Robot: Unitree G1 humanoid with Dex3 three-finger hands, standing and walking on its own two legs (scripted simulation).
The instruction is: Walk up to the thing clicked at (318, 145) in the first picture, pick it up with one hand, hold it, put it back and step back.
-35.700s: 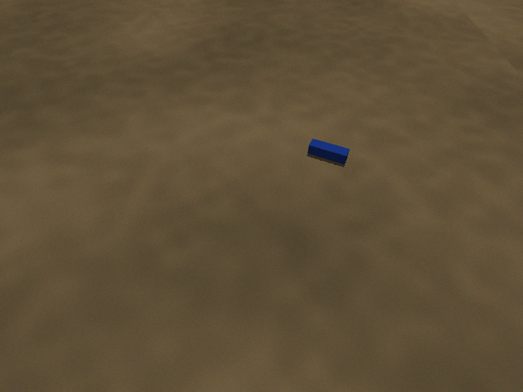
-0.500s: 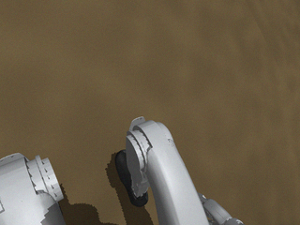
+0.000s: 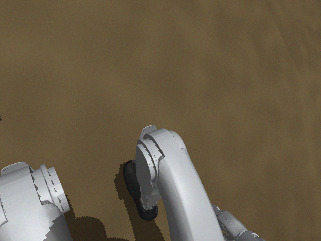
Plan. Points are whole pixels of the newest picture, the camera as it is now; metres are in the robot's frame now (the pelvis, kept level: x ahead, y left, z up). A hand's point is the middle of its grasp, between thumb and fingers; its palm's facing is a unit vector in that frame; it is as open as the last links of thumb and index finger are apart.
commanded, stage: withdraw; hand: left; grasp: from above
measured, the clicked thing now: out of the picture +0.45 +0.36 -0.27
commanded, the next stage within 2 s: home in 0.90 s
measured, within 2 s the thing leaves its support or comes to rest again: neither
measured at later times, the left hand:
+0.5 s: hand out of the picture +0.43 +0.39 -0.07, palm faces -0.49 -0.12 -0.86, open 14.1 cm
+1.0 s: hand out of the picture +0.46 +0.37 -0.11, palm faces -0.34 -0.07 -0.94, open 13.9 cm
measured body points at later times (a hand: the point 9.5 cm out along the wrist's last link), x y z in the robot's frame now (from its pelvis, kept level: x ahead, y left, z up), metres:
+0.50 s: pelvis +0.00 +0.00 +0.05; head +0.23 +0.09 +0.43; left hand +0.45 +0.40 -0.02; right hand +0.11 -0.26 -0.05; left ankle +0.06 +0.13 -0.27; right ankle +0.12 -0.13 -0.27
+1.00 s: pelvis -0.01 -0.01 +0.02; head +0.22 +0.10 +0.39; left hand +0.47 +0.37 -0.06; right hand +0.08 -0.27 -0.07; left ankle +0.06 +0.13 -0.27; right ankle +0.12 -0.13 -0.27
